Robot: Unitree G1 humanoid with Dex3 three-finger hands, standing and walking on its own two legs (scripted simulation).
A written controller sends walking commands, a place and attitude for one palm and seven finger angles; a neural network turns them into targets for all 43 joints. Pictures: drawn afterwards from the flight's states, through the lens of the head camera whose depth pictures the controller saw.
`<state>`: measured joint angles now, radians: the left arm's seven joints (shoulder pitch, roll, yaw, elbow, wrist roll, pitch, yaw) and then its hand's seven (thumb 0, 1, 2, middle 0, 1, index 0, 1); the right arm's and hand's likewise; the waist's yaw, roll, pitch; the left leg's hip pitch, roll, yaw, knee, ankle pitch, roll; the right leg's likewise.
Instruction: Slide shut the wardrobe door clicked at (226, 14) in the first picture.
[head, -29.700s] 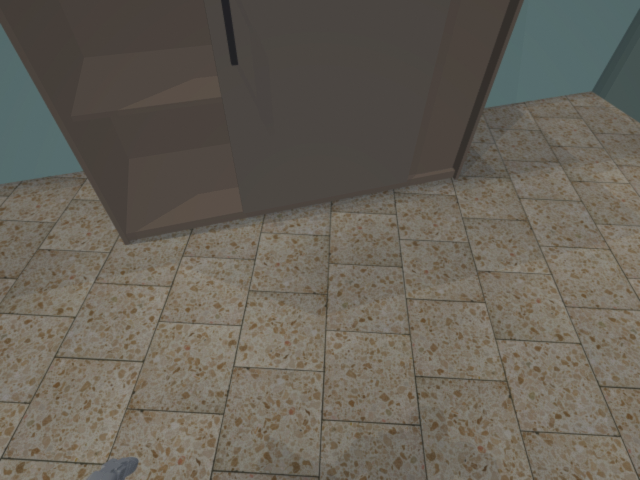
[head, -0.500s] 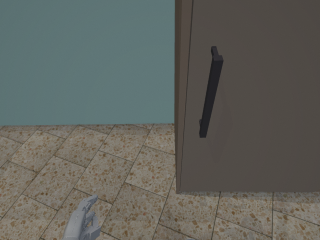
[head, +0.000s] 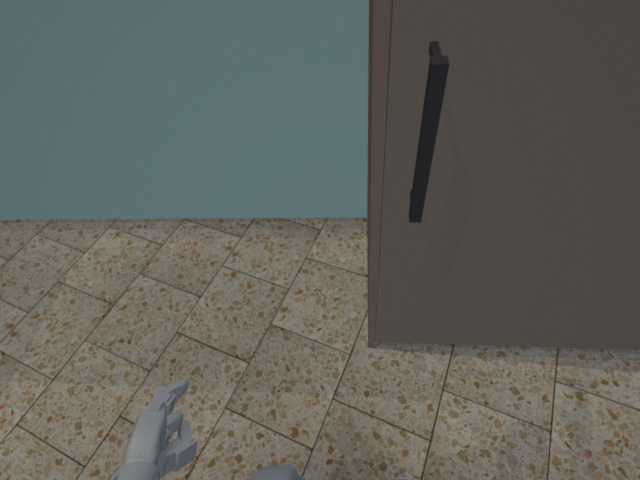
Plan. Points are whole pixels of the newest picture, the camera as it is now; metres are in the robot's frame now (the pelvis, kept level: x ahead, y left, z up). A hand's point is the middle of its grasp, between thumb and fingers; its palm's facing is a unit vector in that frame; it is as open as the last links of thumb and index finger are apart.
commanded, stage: step back with the hand held close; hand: right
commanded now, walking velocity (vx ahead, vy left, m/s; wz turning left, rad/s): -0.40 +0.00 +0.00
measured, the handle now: (423, 145) +0.55 -0.12 +0.09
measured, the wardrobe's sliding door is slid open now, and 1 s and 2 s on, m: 0.00 0.00 0.00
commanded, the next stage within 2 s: stop stepping back and stand still in 0.04 s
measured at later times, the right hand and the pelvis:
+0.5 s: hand out of the picture +0.08 -0.28 +0.16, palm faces +0.45 +0.80 -0.39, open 7.4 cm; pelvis -0.12 -0.01 +0.00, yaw +0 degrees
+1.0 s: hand out of the picture +0.06 -0.32 +0.18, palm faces +0.42 +0.80 -0.44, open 7.4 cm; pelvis -0.14 -0.05 +0.01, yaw +0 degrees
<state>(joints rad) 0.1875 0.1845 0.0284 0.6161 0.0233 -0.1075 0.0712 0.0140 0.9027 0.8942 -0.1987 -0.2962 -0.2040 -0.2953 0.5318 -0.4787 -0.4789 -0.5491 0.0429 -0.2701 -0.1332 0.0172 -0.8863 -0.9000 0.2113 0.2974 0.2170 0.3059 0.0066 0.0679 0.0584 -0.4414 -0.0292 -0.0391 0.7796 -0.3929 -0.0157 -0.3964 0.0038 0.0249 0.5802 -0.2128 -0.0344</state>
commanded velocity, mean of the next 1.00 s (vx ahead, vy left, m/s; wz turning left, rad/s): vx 0.10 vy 0.04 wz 0.00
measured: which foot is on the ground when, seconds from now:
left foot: up 0.00-0.14, down 0.16-0.74, up 0.76-1.00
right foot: down 0.00-0.20, up 0.22-0.36, down 0.38-1.00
